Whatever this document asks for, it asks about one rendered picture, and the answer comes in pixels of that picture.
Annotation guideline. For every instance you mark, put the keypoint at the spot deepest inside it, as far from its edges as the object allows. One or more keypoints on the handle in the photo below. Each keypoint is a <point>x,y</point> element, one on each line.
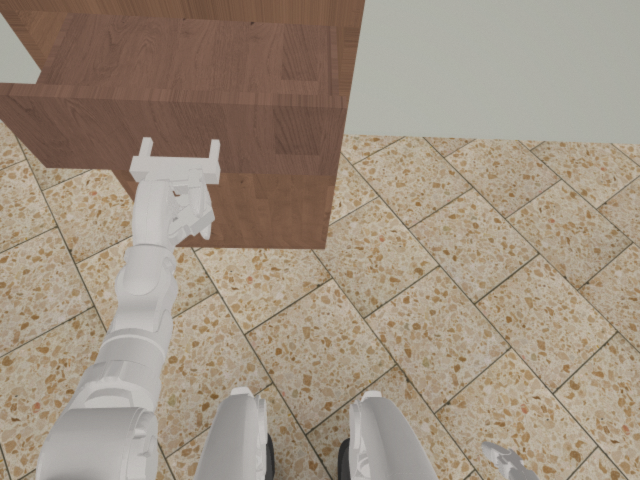
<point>144,163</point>

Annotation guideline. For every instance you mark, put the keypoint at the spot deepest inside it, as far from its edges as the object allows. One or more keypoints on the robot right thigh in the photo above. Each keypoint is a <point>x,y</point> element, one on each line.
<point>394,452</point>

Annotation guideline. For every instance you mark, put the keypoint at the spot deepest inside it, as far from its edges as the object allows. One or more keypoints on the robot left hand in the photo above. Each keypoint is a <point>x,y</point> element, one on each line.
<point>155,207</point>

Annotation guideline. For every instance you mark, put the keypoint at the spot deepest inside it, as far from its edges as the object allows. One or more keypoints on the robot left forearm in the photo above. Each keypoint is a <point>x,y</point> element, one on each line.
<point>127,369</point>

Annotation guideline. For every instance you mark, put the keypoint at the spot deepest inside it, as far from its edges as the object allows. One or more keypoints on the robot right hand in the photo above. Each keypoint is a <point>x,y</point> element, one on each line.
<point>509,463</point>

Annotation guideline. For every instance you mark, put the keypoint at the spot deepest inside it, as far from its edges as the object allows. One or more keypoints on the drawer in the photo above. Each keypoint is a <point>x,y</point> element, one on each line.
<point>269,92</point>

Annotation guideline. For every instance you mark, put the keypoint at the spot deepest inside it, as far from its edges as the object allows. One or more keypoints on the cabinet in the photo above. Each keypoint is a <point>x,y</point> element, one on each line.
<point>267,211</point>

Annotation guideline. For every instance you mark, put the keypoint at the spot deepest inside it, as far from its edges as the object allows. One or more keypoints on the robot left upper arm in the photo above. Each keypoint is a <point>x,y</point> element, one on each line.
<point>103,444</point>

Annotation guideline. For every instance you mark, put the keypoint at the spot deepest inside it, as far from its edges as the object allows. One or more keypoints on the robot right shin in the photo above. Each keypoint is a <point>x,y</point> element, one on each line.
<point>358,463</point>

